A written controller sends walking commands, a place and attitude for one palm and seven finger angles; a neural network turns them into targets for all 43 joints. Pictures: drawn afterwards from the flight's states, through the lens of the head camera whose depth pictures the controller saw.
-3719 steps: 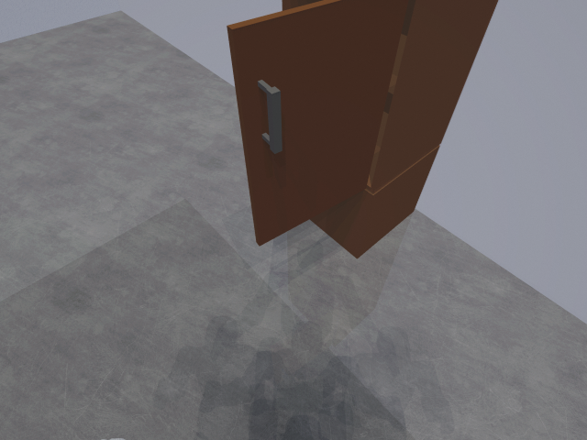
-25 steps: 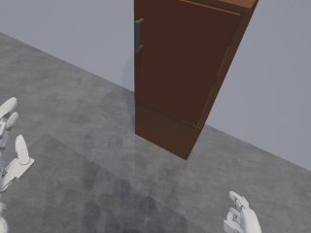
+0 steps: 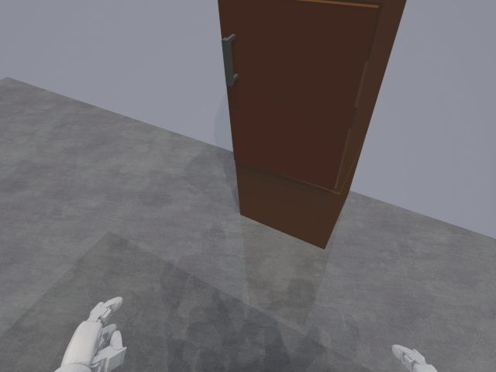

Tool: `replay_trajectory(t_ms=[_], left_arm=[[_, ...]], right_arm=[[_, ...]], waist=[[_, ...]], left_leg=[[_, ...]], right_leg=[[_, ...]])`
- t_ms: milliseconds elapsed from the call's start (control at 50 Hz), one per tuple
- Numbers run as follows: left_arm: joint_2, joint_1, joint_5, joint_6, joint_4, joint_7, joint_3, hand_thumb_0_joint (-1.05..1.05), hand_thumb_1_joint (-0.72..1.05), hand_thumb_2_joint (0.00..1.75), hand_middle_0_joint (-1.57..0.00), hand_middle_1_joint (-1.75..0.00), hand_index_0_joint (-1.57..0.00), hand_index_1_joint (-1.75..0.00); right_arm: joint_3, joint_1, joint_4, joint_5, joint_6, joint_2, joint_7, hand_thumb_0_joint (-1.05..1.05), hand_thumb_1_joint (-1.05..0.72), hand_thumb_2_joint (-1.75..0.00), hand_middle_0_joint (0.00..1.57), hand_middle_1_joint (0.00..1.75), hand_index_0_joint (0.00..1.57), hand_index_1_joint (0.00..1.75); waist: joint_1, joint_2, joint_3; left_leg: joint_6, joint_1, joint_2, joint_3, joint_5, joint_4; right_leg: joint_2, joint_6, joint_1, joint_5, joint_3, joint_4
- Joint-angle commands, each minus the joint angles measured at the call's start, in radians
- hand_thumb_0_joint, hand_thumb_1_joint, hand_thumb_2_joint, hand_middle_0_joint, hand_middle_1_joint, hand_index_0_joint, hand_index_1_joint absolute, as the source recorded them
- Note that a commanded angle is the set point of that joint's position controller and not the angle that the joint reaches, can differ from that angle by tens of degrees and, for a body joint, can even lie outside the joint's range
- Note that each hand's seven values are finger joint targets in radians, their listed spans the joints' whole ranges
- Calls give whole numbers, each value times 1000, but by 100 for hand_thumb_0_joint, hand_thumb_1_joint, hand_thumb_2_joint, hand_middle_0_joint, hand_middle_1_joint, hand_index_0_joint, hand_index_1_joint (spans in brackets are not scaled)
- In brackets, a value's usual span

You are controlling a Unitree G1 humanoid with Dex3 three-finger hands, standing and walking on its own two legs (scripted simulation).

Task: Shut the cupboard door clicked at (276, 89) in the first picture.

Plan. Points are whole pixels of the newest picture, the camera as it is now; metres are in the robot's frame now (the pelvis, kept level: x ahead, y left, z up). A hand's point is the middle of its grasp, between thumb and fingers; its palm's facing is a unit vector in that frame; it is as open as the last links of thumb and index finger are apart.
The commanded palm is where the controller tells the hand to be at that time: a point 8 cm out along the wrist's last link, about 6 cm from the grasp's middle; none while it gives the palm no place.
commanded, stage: let the arm hang, fingers relaxed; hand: left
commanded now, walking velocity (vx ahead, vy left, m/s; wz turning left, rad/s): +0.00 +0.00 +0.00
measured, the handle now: (231, 60) +0.92 +0.08 +0.09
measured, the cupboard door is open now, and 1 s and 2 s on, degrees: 3 3 3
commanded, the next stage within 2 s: look to check the result in 0.94 s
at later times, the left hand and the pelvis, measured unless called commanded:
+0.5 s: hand out of the picture -0.10 +0.20 -0.15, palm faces +0.03 -0.97 -0.25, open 7.4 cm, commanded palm none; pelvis -0.03 +0.01 +0.01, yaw +0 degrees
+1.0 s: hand out of the picture -0.03 +0.17 -0.16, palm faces +0.02 -0.99 -0.16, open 7.4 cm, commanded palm none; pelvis -0.01 +0.01 +0.01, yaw +0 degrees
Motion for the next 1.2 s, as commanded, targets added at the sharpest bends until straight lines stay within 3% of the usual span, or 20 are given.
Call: replay_trajectory(t_ms=[0, 40, 60, 80, 120, 160, 180, 200, 300, 380, 440, 540, 760, 1100, 1180], left_arm=[[123, -37, 12, -27, 139, 1, -4, 0, 90, 90, -20, -30, -20, -30], [108, -78, 10, -16, 220, 7, -13, 0, 90, 90, -20, -30, -20, -30], [94, -80, 8, -15, 263, 8, -19, 0, 90, 90, -20, -30, -20, -30], [75, -59, 5, -14, 308, 7, -23, 0, 90, 90, -20, -30, -20, -30], [50, 18, 3, -13, 398, 7, -22, 0, 90, 90, -20, -30, -20, -30], [20, 77, 7, -12, 477, 7, -12, 0, 90, 90, -20, -30, -20, -30], [15, 93, 7, -14, 514, 5, -17, 0, 90, 90, -20, -30, -20, -30], [15, 94, 9, -16, 541, 4, -18, 0, 90, 90, -20, -30, -20, -30], [-6, 126, 8, -30, 644, 7, -29, 0, 90, 90, -20, -30, -20, -30], [-15, 109, 4, -40, 692, 15, -35, 0, 90, 90, -20, -30, -20, -30], [-21, 109, 5, -38, 718, 20, -37, 0, 90, 90, -20, -30, -20, -30], [-34, 131, 7, -33, 746, 24, -34, 0, 90, 90, -20, -30, -20, -30], [-67, 135, 6, -41, 763, 27, -33, 0, 90, 90, -20, -30, -20, -30], [-61, 96, 0, -50, 764, 29, -35, 0, 90, 90, -20, -30, -20, -30], [-66, 89, 0, -47, 770, 29, -36, 0, 90, 90, -20, -30, -20, -30]], right_arm=[[-15, 34, -52, -18, 16, -56, -6, 0, -90, -90, 20, 30, 20, 30], [-15, 66, -5, -20, 31, -30, -10, 0, -90, -90, 20, 30, 20, 30], [-14, 82, 17, -20, 29, -26, -11, 0, -90, -90, 20, 30, 20, 30], [-12, 86, 33, -20, 24, -29, -11, 0, -90, -90, 20, 30, 20, 30], [-15, 73, 66, -19, 15, -51, -18, 0, -90, -90, 20, 30, 20, 30], [-26, 64, 90, -19, 17, -42, -26, 0, -90, -90, 20, 30, 20, 30], [-27, 72, 109, -17, 17, -39, -30, 0, -90, -90, 20, 30, 20, 30], [-30, 87, 120, -13, 19, -37, -33, 0, -90, -90, 20, 30, 20, 30], [-34, 141, 192, -5, 22, -6, -36, 0, -90, -90, 20, 30, 20, 30], [-30, 190, 246, -2, 28, 40, -35, 0, -90, -90, 20, 30, 20, 30], [-29, 206, 279, -1, 31, 53, -35, 0, -90, -90, 20, 30, 20, 30], [-27, 205, 305, -3, 33, 74, -34, 0, -90, -90, 20, 30, 20, 30], [-22, 194, 325, -3, 14, 95, -41, 0, -90, -90, 20, 30, 20, 30], [-19, 199, 336, 3, 8, 92, -44, 0, -90, -90, 20, 30, 20, 30], [-17, 194, 342, 1, 9, 95, -45, 0, -90, -90, 20, 30, 20, 30]], waist=[[-9, -306, 39], [-25, -229, 57], [-30, -153, 62], [-21, -41, 80], [20, 141, 75], [43, 223, 77], [45, 227, 67], [44, 169, 72], [35, 0, 47], [5, -151, 101], [-3, -137, 136], [4, -113, 169], [23, -32, 146], [16, -71, 117], [14, -69, 123]], left_leg=[[5, 121, -5, -54, -62, 12], [1, 161, -6, -41, -55, 18], [4, 163, 10, -63, -27, -29], [15, 120, 39, -112, -26, -122], [40, -16, 94, -210, -161, -300], [43, -66, 95, -223, -313, -380], [40, -52, 91, -216, -334, -394], [41, -44, 95, -220, -327, -395], [32, 53, 72, -176, -257, -362], [20, 151, 44, -120, -125, -277], [19, 170, 47, -112, -124, -274], [19, 144, 41, -105, -152, -281], [17, 103, 49, -123, -133, -344], [11, 184, 51, -93, 23, -303], [10, 179, 55, -97, 0, -319]], right_leg=[[-144, -119, -179, -183, 152, -273], [-144, -125, -228, -216, 142, -272], [-120, -111, -220, -197, 127, -236], [-78, -84, -180, -167, 100, -191], [-13, -45, -1, -61, 53, -119], [5, -47, 66, -29, 38, -103], [8, -49, 74, -18, 38, -110], [9, -50, 80, -12, 38, -125], [-5, -55, 55, -5, 83, -217], [-45, -62, -83, -115, 136, -310], [-42, -56, -138, -158, 138, -321], [-38, -52, -161, -192, 140, -320], [-25, -45, -45, -14, 120, -275], [-35, -47, -13, 73, 117, -292], [-34, -45, -3, 72, 116, -293]])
